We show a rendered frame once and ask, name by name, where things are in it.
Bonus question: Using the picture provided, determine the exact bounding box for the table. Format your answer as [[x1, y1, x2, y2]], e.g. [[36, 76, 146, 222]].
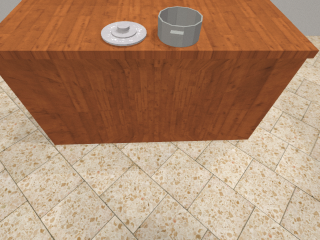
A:
[[0, 0, 319, 145]]

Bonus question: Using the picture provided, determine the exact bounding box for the knob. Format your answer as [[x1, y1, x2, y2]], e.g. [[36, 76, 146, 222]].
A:
[[117, 22, 130, 32]]

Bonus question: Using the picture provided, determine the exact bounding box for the pot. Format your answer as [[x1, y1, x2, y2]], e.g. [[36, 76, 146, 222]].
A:
[[157, 6, 203, 48]]

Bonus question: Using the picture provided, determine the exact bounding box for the lid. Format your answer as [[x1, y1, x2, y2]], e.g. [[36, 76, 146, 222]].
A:
[[101, 21, 147, 46]]

